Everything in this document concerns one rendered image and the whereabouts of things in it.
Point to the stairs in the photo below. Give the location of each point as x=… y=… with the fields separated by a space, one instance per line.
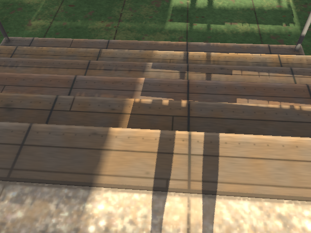
x=250 y=89

